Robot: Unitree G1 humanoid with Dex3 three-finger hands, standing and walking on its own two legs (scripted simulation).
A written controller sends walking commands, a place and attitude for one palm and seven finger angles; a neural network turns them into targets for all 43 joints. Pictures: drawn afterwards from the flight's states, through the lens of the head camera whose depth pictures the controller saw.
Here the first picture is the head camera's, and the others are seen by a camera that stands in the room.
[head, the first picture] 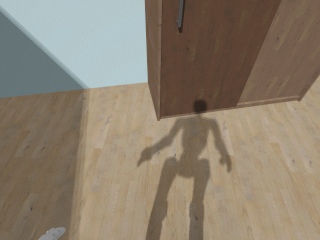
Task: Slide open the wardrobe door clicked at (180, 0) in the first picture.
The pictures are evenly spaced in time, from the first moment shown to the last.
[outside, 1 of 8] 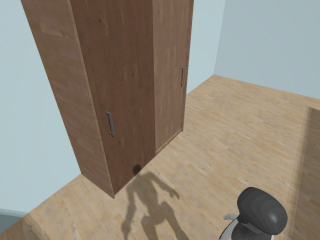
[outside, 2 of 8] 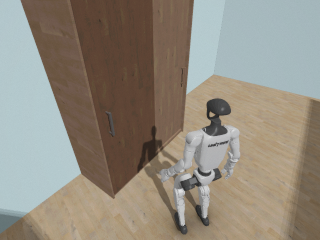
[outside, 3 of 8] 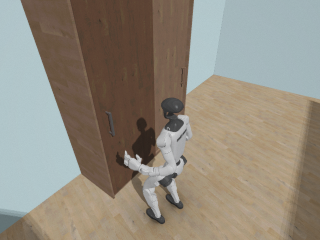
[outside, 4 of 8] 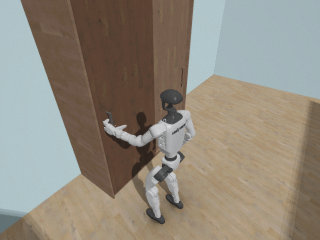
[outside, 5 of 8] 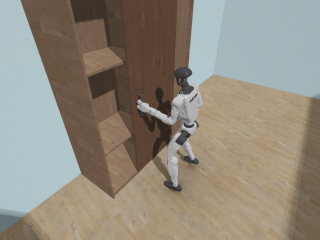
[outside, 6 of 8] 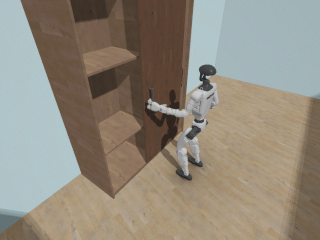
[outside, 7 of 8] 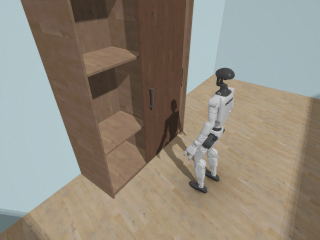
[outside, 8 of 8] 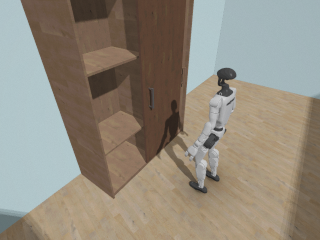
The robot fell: no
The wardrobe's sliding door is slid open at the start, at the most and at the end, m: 0.00 0.53 0.53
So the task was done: yes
